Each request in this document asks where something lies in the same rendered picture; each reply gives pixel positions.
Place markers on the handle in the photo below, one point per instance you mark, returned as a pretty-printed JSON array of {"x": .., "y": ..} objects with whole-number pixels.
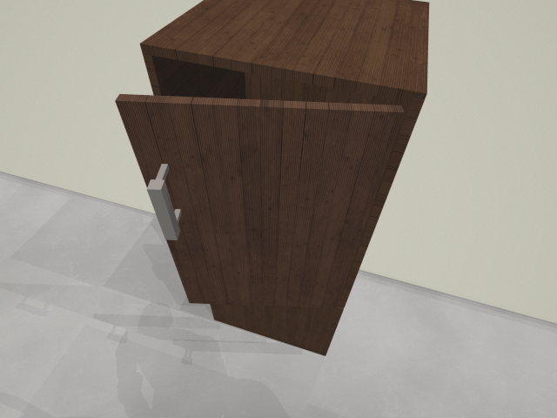
[{"x": 161, "y": 201}]

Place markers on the cupboard door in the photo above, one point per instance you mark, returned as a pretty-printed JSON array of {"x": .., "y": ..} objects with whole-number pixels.
[{"x": 274, "y": 195}]

